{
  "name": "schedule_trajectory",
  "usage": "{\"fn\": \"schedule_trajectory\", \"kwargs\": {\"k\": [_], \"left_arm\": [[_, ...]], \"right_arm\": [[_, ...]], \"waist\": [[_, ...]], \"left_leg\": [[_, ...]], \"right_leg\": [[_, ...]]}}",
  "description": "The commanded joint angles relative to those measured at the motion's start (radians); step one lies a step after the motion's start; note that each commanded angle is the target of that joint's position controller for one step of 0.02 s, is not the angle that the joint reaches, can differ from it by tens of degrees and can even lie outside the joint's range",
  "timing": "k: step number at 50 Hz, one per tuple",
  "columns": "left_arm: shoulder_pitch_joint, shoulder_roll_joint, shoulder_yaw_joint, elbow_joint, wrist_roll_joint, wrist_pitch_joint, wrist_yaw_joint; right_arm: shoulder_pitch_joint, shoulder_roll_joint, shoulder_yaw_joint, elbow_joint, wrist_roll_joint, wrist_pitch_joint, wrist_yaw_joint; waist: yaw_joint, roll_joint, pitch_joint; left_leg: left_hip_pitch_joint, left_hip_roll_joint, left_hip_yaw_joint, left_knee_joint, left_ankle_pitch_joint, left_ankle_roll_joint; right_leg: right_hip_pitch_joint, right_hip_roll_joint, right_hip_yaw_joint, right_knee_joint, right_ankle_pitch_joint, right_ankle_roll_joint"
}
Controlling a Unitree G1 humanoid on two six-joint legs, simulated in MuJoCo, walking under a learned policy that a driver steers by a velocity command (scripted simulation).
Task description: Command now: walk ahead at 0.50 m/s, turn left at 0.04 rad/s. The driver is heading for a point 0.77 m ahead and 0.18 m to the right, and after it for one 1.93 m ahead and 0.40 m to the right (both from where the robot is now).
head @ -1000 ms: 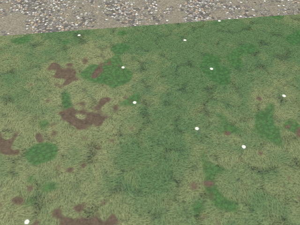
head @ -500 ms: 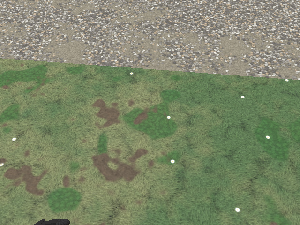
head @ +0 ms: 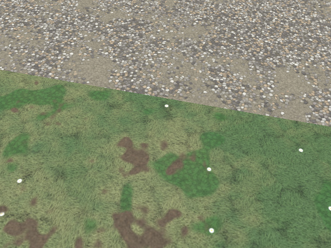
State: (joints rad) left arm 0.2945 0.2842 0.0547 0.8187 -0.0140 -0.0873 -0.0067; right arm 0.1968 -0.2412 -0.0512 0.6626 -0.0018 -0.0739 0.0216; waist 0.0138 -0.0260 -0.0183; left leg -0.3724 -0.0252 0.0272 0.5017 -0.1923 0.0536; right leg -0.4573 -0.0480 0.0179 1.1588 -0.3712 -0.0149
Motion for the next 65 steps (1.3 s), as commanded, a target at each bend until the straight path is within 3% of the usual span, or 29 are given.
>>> {"fn": "schedule_trajectory", "kwargs": {"k": [1, 4, 8, 12, 15, 17, 19, 20, 21, 22, 23, 24, 25, 27, 30, 35, 41, 43, 45, 46, 47, 48, 49, 51, 52, 55, 59, 62, 65], "left_arm": [[-0.035, 0.068, 0.019, -0.094, 0.007, -0.005, 0.002], [-0.08, 0.043, 0.013, -0.107, 0.016, 0.014, 0.006], [-0.21, 0.013, -0.003, -0.132, 0.013, 0.008, -0.005], [-0.336, 0.022, -0.005, -0.171, 0.0, 0.002, -0.023], [-0.378, 0.037, -0.002, -0.199, -0.002, -0.006, -0.04], [-0.326, 0.06, 0.008, -0.193, 0.001, -0.011, -0.044], [-0.076, 0.131, 0.045, -0.122, 0.014, -0.012, -0.031], [0.102, 0.225, 0.068, -0.098, 0.025, -0.01, -0.021], [0.133, 0.243, 0.068, -0.081, 0.015, -0.006, -0.027], [0.116, 0.16, 0.048, -0.089, 0.001, -0.002, -0.024], [0.041, 0.13, 0.036, -0.099, 0.0, 0.0, -0.019], [-0.02, 0.108, 0.027, -0.107, 0.009, 0.002, -0.02], [-0.061, 0.086, 0.021, -0.11, 0.019, 0.0, -0.022], [-0.086, 0.063, 0.016, -0.106, 0.024, -0.012, -0.025], [-0.063, 0.095, 0.025, -0.079, 0.017, -0.022, -0.016], [0.007, 0.125, 0.032, -0.041, 0.005, -0.009, 0.0], [0.097, 0.15, 0.039, 0.013, -0.009, 0.016, 0.004], [0.089, 0.163, 0.044, 0.019, -0.012, 0.026, 0.009], [0.054, 0.159, 0.041, 0.014, -0.011, 0.034, 0.013], [0.043, 0.107, 0.021, -0.007, 0.004, 0.031, 0.013], [0.159, -0.001, -0.012, -0.03, 0.007, 0.013, 0.01], [0.146, 0.059, 0.001, -0.011, -0.01, -0.003, 0.006], [0.07, 0.13, 0.024, -0.032, -0.032, -0.006, 0.005], [-0.023, 0.113, 0.028, -0.055, -0.018, 0.006, 0.011], [-0.007, 0.103, 0.035, -0.05, -0.014, 0.02, 0.013], [0.016, 0.052, 0.032, -0.049, -0.016, 0.056, 0.014], [-0.06, 0.039, 0.033, -0.086, -0.002, 0.062, 0.009], [-0.163, 0.004, 0.019, -0.128, 0.01, 0.055, -0.015], [-0.207, 0.021, 0.025, -0.171, 0.01, 0.064, -0.037]], "right_arm": [[0.055, -0.101, -0.03, -0.031, -0.006, -0.015, 0.002], [0.072, -0.127, -0.039, 0.002, 0.002, -0.03, -0.004], [0.118, -0.155, -0.045, 0.043, 0.01, -0.022, -0.017], [0.189, -0.181, -0.051, 0.086, 0.021, -0.014, -0.018], [0.213, -0.193, -0.056, 0.113, 0.025, -0.001, -0.023], [0.199, -0.206, -0.06, 0.122, 0.025, 0.009, -0.027], [0.18, -0.179, -0.047, 0.117, 0.021, 0.015, -0.034], [0.216, -0.117, -0.022, 0.089, -0.009, 0.008, -0.036], [0.31, -0.042, 0.001, 0.088, 0.004, -0.013, -0.027], [0.224, -0.148, -0.024, 0.093, 0.026, -0.028, -0.021], [0.124, -0.174, -0.031, 0.06, 0.037, -0.034, -0.019], [0.077, -0.161, -0.028, 0.052, 0.026, -0.032, -0.024], [0.07, -0.148, -0.031, 0.049, 0.012, -0.026, -0.027], [0.113, -0.118, -0.03, 0.06, 0.012, -0.005, -0.028], [0.065, -0.097, -0.025, 0.044, 0.004, 0.01, -0.034], [-0.099, -0.064, -0.009, 0.011, 0.005, -0.001, -0.02], [-0.255, -0.077, -0.007, -0.046, 0.018, -0.015, 0.012], [-0.228, -0.099, -0.014, -0.048, 0.016, -0.025, 0.019], [-0.038, -0.153, -0.045, 0.006, 0.008, -0.032, 0.011], [0.147, -0.22, -0.068, 0.043, -0.007, -0.034, -0.001], [0.241, -0.317, -0.091, 0.059, -0.02, -0.026, -0.009], [0.266, -0.232, -0.07, 0.062, -0.01, -0.02, -0.01], [0.198, -0.182, -0.052, 0.057, -0.004, -0.019, -0.014], [0.07, -0.117, -0.032, 0.055, -0.004, -0.022, -0.012], [0.03, -0.093, -0.025, 0.057, -0.01, -0.03, -0.011], [-0.002, -0.102, -0.034, 0.08, -0.014, -0.048, -0.011], [0.0, -0.134, -0.045, 0.109, -0.02, -0.043, -0.03], [0.002, -0.164, -0.051, 0.116, -0.011, -0.024, -0.051], [0.029, -0.196, -0.062, 0.13, 0.009, 0.0, -0.06]], "waist": [[-0.01, 0.123, -0.045], [0.004, 0.094, -0.013], [-0.036, 0.086, 0.017], [-0.086, 0.089, 0.048], [-0.09, 0.101, 0.064], [-0.053, 0.12, 0.034], [0.064, 0.097, -0.121], [0.104, -0.06, -0.289], [0.062, -0.292, -0.393], [0.1, -0.174, -0.312], [0.088, -0.113, -0.176], [0.056, -0.031, -0.101], [0.022, -0.029, -0.054], [-0.026, -0.062, -0.041], [-0.033, -0.039, -0.003], [0.021, -0.028, 0.029], [0.073, -0.038, 0.078], [0.042, -0.053, 0.065], [-0.063, -0.047, -0.042], [-0.138, 0.009, -0.189], [-0.112, 0.257, -0.341], [-0.14, 0.284, -0.398], [-0.133, 0.208, -0.236], [-0.077, 0.128, -0.07], [-0.042, 0.149, -0.035], [-0.002, 0.128, 0.009], [0.001, 0.09, 0.053], [-0.033, 0.09, 0.06], [-0.048, 0.1, 0.036]], "left_leg": [[0.247, 0.26, -0.341, -0.288, 0.129, 0.203], [0.204, 0.248, -0.25, -0.33, 0.241, 0.208], [0.204, 0.213, -0.147, -0.341, 0.27, 0.167], [0.262, 0.232, -0.137, -0.32, 0.204, 0.153], [0.353, 0.271, -0.157, -0.266, 0.237, 0.138], [0.386, 0.274, -0.152, -0.194, 0.384, 0.116], [0.298, 0.188, -0.076, 0.096, 0.583, 0.065], [0.035, 0.106, -0.022, 0.452, 0.259, 0.015], [-0.301, -0.039, -0.087, 0.719, -0.376, -0.03], [-0.418, 0.018, -0.163, 0.82, -0.365, -0.023], [-0.46, 0.066, -0.129, 0.812, -0.264, -0.015], [-0.42, 0.109, -0.106, 0.768, -0.179, -0.017], [-0.368, 0.138, -0.108, 0.71, -0.127, -0.022], [-0.277, 0.161, -0.11, 0.654, -0.082, -0.031], [-0.311, 0.169, -0.096, 0.55, 0.002, -0.058], [-0.3, 0.146, -0.065, 0.246, 0.244, -0.064], [-0.281, 0.103, -0.05, 0.056, 0.205, -0.037], [-0.211, 0.083, -0.049, 0.013, 0.132, -0.016], [0.081, 0.038, -0.009, -0.039, 0.118, 0.02], [0.386, 0.156, -0.116, 0.013, 0.166, 0.075], [0.772, 0.418, -0.527, -0.037, 0.043, 0.214], [0.77, 0.453, -0.727, -0.153, -0.088, 0.245], [0.648, 0.425, -0.582, -0.175, -0.132, 0.198], [0.379, 0.347, -0.365, -0.244, -0.065, 0.15], [0.291, 0.314, -0.285, -0.284, -0.017, 0.132], [0.194, 0.298, -0.142, -0.355, 0.122, 0.133], [0.21, 0.277, 0.028, -0.346, 0.38, 0.121], [0.199, 0.247, 0.143, -0.306, 0.512, 0.096], [0.303, 0.286, 0.151, -0.238, 0.568, 0.089]], "right_leg": [[-0.253, -0.087, 0.051, -0.015, 0.097, 0.003], [-0.266, -0.086, 0.04, -0.129, 0.192, 0.025], [-0.227, -0.064, 0.02, -0.387, 0.401, 0.025], [-0.188, -0.029, -0.001, -0.538, 0.447, 0.013], [-0.193, -0.014, -0.006, -0.604, 0.355, -0.022], [-0.096, 0.015, -0.033, -0.642, 0.287, -0.052], [0.28, 0.032, -0.048, -0.657, 0.324, -0.109], [0.633, -0.198, 0.221, -0.611, 0.397, -0.203], [0.865, -0.349, 0.666, -0.773, 0.151, -0.332], [0.814, -0.321, 0.665, -0.833, 0.004, -0.295], [0.675, -0.291, 0.527, -0.852, 0.035, -0.256], [0.527, -0.254, 0.427, -0.877, 0.132, -0.24], [0.413, -0.223, 0.362, -0.907, 0.208, -0.234], [0.308, -0.181, 0.28, -0.962, 0.276, -0.232], [0.267, -0.173, 0.189, -1.007, 0.397, -0.243], [0.303, -0.132, 0.076, -1.017, 0.442, -0.197], [0.432, -0.19, 0.101, -0.952, 0.395, -0.183], [0.457, -0.205, 0.132, -0.897, 0.449, -0.167], [0.41, -0.144, 0.099, -0.698, 0.655, -0.13], [0.248, -0.083, 0.055, -0.44, 0.534, -0.09], [-0.152, 0.075, -0.02, -0.051, 0.069, -0.011], [-0.27, 0.077, 0.11, 0.108, -0.2, -0.005], [-0.345, 0.025, 0.119, 0.166, -0.139, -0.01], [-0.302, -0.053, 0.08, 0.091, 0.01, -0.01], [-0.245, -0.08, 0.091, 0.049, 0.058, -0.009], [-0.196, -0.088, 0.091, 0.009, 0.137, 0.005], [-0.237, -0.073, 0.08, -0.178, 0.303, 0.023], [-0.139, -0.044, -0.015, -0.391, 0.436, 0.02], [-0.12, -0.027, -0.041, -0.484, 0.4, 0.001]]}}
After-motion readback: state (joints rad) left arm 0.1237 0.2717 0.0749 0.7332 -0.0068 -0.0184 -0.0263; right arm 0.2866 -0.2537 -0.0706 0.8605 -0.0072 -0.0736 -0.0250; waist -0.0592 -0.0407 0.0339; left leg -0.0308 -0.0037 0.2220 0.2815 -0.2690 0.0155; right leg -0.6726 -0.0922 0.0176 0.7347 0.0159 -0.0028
